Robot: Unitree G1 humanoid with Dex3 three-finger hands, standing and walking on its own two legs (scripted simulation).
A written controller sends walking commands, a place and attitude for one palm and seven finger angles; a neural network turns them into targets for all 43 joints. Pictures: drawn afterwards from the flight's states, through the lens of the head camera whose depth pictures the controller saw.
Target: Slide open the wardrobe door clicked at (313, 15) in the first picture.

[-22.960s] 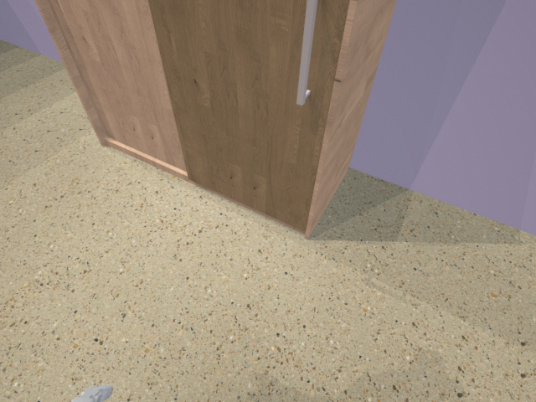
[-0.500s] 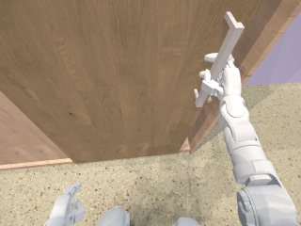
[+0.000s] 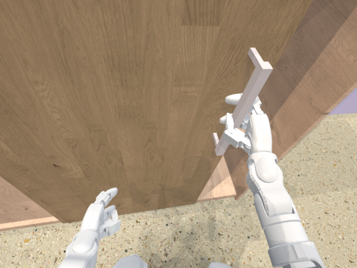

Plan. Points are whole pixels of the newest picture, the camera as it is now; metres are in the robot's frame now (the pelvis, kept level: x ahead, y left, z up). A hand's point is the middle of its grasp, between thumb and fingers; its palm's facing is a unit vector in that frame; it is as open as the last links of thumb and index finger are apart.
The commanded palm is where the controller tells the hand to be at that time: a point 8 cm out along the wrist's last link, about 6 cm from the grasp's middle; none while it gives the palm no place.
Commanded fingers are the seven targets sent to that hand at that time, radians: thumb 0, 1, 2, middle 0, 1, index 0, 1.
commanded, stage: step sideways, sliding the door along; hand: right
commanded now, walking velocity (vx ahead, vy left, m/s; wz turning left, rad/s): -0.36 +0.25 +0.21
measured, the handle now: (233, 112) +0.42 -0.12 +0.11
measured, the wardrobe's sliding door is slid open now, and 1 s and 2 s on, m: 0.25 0.44 0.44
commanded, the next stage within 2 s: stop walking and hold the door there in 1.18 s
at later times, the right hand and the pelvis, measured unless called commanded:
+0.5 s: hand (170, 138) +0.34 +0.02 +0.11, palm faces -0.06 +0.98 -0.20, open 6.1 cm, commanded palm +0.32 -0.01 +0.12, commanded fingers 0.00 -0.90 -0.90 0.45 1.40 0.45 1.40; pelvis -0.06 +0.09 +0.00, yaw +13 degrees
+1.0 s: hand (132, 137) +0.33 +0.09 +0.12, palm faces +0.14 +0.98 -0.12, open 6.1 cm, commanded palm +0.30 +0.11 +0.12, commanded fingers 0.00 -0.90 -0.90 0.45 1.40 0.45 1.40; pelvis -0.10 +0.21 +0.00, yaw +7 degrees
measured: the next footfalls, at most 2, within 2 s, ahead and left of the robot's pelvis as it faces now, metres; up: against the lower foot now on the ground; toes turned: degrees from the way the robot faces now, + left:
right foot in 0.30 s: +0.04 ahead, -0.11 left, +0.00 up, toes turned +3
left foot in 0.48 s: +0.04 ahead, +0.20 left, +0.00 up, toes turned +12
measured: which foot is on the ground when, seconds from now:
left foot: down 0.00-0.30, up 0.32-0.46, down 0.48-0.68, up 0.70-0.86, down 0.88-1.00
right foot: up 0.00-0.28, down 0.30-0.48, up 0.50-0.64, down 0.66-1.00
